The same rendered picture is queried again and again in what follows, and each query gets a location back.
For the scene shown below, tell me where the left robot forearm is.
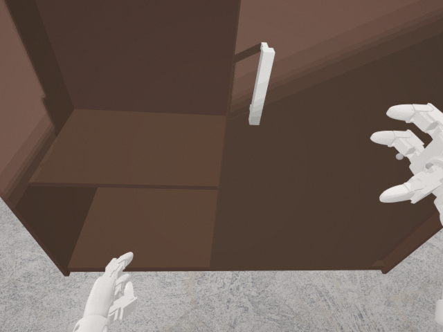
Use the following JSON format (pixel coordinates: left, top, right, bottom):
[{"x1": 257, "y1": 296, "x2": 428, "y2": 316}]
[{"x1": 73, "y1": 315, "x2": 109, "y2": 332}]

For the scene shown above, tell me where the right robot hand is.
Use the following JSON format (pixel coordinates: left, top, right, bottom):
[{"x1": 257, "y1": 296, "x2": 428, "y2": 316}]
[{"x1": 370, "y1": 103, "x2": 443, "y2": 204}]

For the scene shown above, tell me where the handle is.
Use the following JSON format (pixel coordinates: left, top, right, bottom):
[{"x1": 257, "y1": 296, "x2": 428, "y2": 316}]
[{"x1": 248, "y1": 42, "x2": 275, "y2": 125}]

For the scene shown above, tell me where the left robot hand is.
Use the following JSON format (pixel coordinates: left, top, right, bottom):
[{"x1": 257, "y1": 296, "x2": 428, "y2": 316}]
[{"x1": 83, "y1": 252, "x2": 137, "y2": 325}]

